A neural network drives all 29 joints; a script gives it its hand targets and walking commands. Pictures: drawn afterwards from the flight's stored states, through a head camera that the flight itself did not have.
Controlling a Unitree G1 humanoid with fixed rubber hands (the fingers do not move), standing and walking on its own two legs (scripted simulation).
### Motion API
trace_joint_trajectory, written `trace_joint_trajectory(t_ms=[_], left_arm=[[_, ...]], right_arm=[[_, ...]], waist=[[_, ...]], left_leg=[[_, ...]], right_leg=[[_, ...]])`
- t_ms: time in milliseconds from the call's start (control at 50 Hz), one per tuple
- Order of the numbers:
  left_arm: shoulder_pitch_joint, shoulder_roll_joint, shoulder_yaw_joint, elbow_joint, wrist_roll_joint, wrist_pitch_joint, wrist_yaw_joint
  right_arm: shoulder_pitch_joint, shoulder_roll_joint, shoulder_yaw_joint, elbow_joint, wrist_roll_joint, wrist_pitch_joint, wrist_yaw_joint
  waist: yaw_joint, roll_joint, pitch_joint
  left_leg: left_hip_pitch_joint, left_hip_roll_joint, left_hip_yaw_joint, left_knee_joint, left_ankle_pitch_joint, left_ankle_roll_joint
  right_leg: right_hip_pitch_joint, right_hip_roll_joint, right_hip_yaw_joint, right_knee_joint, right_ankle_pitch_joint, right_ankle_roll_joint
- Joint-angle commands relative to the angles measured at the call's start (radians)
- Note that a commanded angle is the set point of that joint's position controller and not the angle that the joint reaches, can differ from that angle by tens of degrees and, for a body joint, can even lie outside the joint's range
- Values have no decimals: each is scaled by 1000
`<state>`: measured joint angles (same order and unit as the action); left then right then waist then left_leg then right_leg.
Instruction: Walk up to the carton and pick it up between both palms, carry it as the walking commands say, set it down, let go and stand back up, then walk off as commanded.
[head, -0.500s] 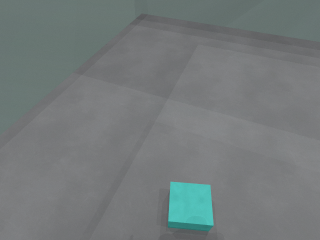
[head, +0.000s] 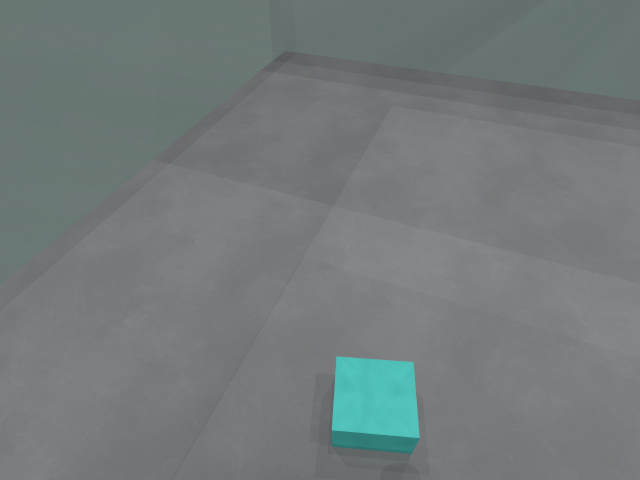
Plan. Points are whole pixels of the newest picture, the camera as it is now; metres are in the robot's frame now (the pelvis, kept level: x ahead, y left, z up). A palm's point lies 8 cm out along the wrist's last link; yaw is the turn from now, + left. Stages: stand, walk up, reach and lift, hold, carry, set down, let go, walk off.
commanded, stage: walk up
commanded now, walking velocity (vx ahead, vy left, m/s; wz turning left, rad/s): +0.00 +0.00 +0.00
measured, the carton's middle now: (373, 403) +0.49 -0.13 -0.69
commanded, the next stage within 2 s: none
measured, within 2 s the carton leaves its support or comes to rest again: neither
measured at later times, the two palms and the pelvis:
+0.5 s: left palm out of the picture +0.03 +0.25 -0.13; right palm out of the picture -0.04 -0.23 -0.12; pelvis +0.01 +0.00 +0.01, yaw +1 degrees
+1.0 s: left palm out of the picture +0.13 +0.21 -0.11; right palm (519, 467) +0.19 -0.26 -0.14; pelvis +0.10 -0.05 +0.01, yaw +1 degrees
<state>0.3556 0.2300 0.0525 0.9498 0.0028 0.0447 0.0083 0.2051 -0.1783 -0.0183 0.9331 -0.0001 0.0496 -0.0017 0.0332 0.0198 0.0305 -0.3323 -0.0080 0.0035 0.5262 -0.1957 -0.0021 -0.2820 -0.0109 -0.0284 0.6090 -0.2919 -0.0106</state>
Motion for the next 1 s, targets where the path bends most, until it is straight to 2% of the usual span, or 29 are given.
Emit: trace_joint_trajectory(t_ms=[0,60,140,160,180,200,220,240,260,280,300,320,360,380,440,520,560,580,600,620,640,660,700,740,780,900,920,940,980], left_arm=[[-107,133,15,-69,45,-41,14],[-113,89,-12,-67,18,-52,14],[35,98,-7,-9,13,-50,19],[46,107,12,2,15,-44,23],[47,139,28,11,25,-34,18],[-16,172,33,-6,26,-24,16],[-57,186,36,-22,30,-12,22],[-64,138,27,-19,26,-16,21],[-89,53,6,-33,10,-27,14],[-153,41,-1,-58,23,-37,8],[-155,65,10,-53,34,-34,-5],[-107,60,15,-40,39,-41,-18],[-152,48,18,-44,38,-51,-25],[-151,44,19,-43,28,-54,-30],[-150,15,9,-37,12,-56,-32],[-195,-12,-10,-44,6,-62,-31],[-150,-5,-11,-35,5,-71,-21],[-60,11,-4,-5,7,-80,-11],[55,63,8,24,14,-89,-2],[158,175,27,45,27,-94,11],[198,207,33,66,12,-96,17],[183,175,29,74,3,-94,23],[62,98,12,47,3,-84,38],[-5,65,-11,31,13,-75,44],[-23,45,-15,40,25,-71,42],[-17,61,-7,16,16,-63,39],[-46,105,11,13,5,-56,39],[-41,107,17,8,-1,-51,38],[-42,109,23,-6,-2,-39,37]], right_arm=[[112,-84,-46,-30,-14,16,-2],[117,-62,-26,20,-3,7,-1],[82,-66,-10,9,5,-19,-20],[98,-78,-23,7,1,-28,-25],[167,-63,-19,14,-4,-34,-17],[220,-59,-17,39,-9,-32,-12],[280,-89,-22,65,-14,-25,-11],[351,-91,-26,86,-23,-33,-15],[411,-131,-37,90,-40,-46,-24],[341,-160,-37,80,-42,-47,-30],[267,-146,-35,56,-40,-59,-35],[246,-127,-28,45,-35,-71,-38],[281,-111,-24,45,-37,-90,-38],[288,-99,-22,48,-29,-101,-37],[320,-94,-14,46,-16,-109,-43],[360,-96,-17,53,-22,-100,-50],[327,-120,-23,47,-16,-90,-54],[297,-133,-30,47,-8,-84,-56],[316,-119,-32,38,4,-90,-52],[349,-85,-23,15,25,-92,-52],[363,-63,-15,-6,28,-76,-53],[332,-62,-23,-9,21,-59,-54],[242,-56,-23,-11,10,-50,-42],[227,-40,-14,2,-2,-30,-26],[202,-36,-10,13,-9,-4,-28],[140,-83,-24,34,-8,6,-41],[125,-120,-37,29,8,8,-44],[129,-117,-36,25,11,6,-48],[114,-111,-34,19,10,-2,-48]], waist=[[-82,-173,30],[-78,-109,1],[-7,-162,-89],[-11,-186,-87],[-36,-214,-152],[-54,-261,-99],[-78,-225,-13],[-115,-156,-15],[-150,68,-11],[-116,253,140],[-89,128,209],[-57,85,198],[-77,138,134],[-80,113,146],[-80,151,155],[-103,234,113],[-70,269,89],[-20,237,46],[17,155,-81],[39,-81,-209],[40,-219,-271],[26,-153,-273],[-7,-117,-190],[-36,-160,-79],[-34,-168,-3],[-38,-199,-11],[-45,-228,47],[-47,-215,27],[-47,-161,-10]], left_leg=[[67,-13,-22,462,-169,16],[48,-8,-4,302,-125,1],[66,-47,13,26,-212,-19],[99,-55,40,-18,-258,-16],[211,-70,93,-56,-336,-11],[313,-90,148,-110,-315,-15],[400,-92,171,-187,-273,-7],[524,-21,74,-290,-310,21],[591,209,-231,-458,-482,79],[357,365,-350,-494,-500,105],[240,405,-354,-529,-483,108],[268,367,-300,-530,-378,63],[430,313,-222,-442,-174,83],[435,298,-175,-414,-16,97],[433,269,-64,-297,515,94],[471,247,-16,-207,781,107],[393,211,33,-117,933,87],[340,179,64,6,980,69],[262,131,85,155,787,33],[80,32,119,396,255,-26],[-56,-46,91,550,-391,-27],[-51,-9,28,524,-452,-12],[-67,13,-4,437,-410,2],[12,35,-8,309,-394,-6],[61,18,8,221,-353,-16],[120,12,39,140,-179,-34],[98,14,37,141,-191,-39],[101,21,50,120,-178,-36],[151,25,60,-6,-71,-29]], right_leg=[[-260,-272,365,-560,-398,-131],[-72,-193,252,-488,-160,-73],[153,-193,236,-390,-13,-90],[137,-194,242,-370,-53,-97],[83,-192,240,-409,-344,-87],[-42,-169,210,-447,-437,-27],[-153,-143,186,-450,-380,33],[-256,-80,125,-354,-321,77],[-399,46,-15,-56,-233,122],[-458,11,-20,156,-144,54],[-431,-23,27,244,-72,33],[-414,-22,40,271,-22,23],[-474,-43,13,337,-24,56],[-491,-33,11,334,8,42],[-458,-14,-22,340,-3,35],[-373,18,-63,142,1,12],[-194,45,-90,-24,31,-15],[-36,59,-121,-139,132,-24],[188,-4,-75,-183,459,-49],[418,-258,202,-167,1044,-146],[571,-419,360,-147,1446,-258],[526,-410,325,-140,1407,-261],[389,-316,240,-164,1182,-215],[196,-239,159,-231,935,-158],[85,-207,167,-286,755,-144],[46,-243,221,-327,596,-126],[3,-246,212,-263,790,-133],[12,-254,199,-231,840,-133],[9,-242,198,-210,722,-114]])
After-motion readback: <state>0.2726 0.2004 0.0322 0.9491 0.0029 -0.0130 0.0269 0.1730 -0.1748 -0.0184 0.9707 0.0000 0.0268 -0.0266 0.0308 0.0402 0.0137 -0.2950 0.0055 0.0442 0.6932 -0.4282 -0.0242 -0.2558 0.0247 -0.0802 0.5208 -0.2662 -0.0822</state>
